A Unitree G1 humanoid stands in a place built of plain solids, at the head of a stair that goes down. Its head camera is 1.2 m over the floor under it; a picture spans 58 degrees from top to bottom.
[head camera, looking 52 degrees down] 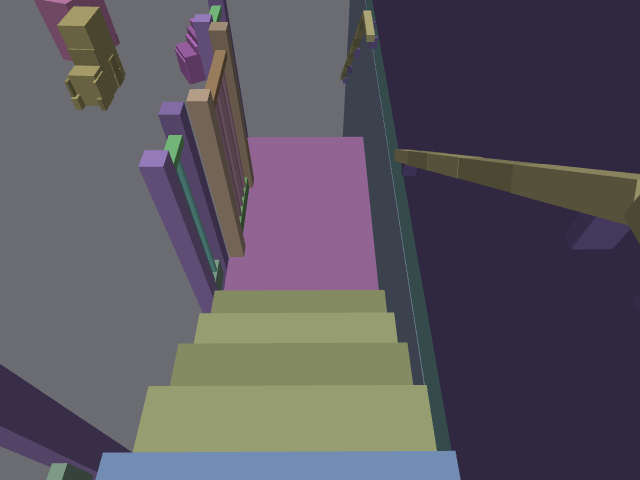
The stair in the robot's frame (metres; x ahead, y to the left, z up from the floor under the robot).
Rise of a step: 0.19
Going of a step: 0.24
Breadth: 0.90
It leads straight ahead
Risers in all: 5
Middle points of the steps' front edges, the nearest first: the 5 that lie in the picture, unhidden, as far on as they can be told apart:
0.25 0.10 0.00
0.49 0.10 -0.19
0.73 0.11 -0.38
0.96 0.11 -0.57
1.20 0.11 -0.76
